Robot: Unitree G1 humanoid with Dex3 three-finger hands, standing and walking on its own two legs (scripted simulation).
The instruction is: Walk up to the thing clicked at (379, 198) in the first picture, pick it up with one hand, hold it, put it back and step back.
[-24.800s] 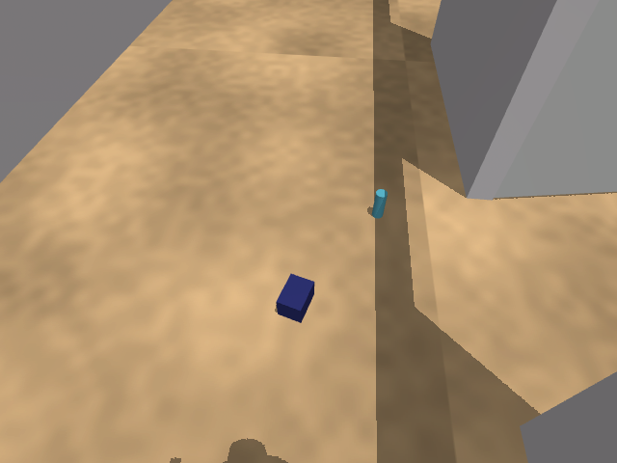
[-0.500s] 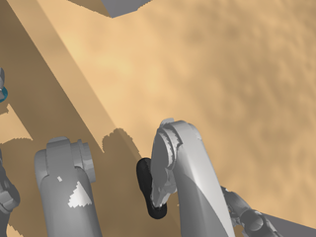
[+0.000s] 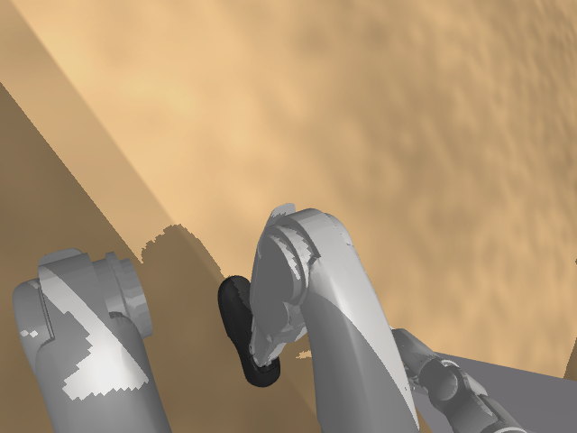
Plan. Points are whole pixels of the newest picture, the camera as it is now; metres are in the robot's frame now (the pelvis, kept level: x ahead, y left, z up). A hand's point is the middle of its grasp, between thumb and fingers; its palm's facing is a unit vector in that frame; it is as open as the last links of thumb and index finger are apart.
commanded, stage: lower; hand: left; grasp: from the side
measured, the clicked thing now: out of the picture +0.45 +0.32 -0.19
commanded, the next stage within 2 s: loosen in 0.80 s
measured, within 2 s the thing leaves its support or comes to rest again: rests again in 0.62 s
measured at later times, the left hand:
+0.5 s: hand out of the picture +0.45 +0.30 -0.18, palm faces +0.38 -0.92 -0.03, open 6.5 cm
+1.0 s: hand out of the picture +0.45 +0.29 -0.19, palm faces +0.38 -0.92 -0.02, open 6.6 cm
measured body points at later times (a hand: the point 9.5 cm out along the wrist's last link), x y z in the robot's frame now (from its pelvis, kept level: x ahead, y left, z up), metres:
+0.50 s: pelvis -0.01 +0.00 +0.00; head +0.25 +0.18 +0.32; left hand +0.43 +0.35 -0.18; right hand +0.13 -0.25 -0.04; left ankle +0.07 +0.12 -0.26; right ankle +0.13 -0.11 -0.26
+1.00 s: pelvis -0.01 +0.01 +0.00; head +0.25 +0.18 +0.31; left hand +0.43 +0.34 -0.19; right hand +0.14 -0.25 -0.04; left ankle +0.07 +0.12 -0.26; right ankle +0.13 -0.11 -0.26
